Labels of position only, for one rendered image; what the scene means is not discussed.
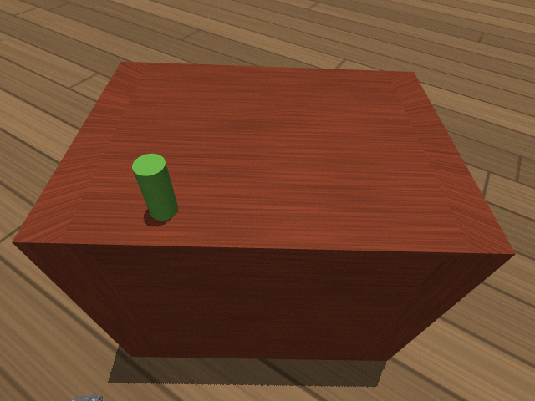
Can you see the can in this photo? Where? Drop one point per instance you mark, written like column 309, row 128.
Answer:
column 155, row 184

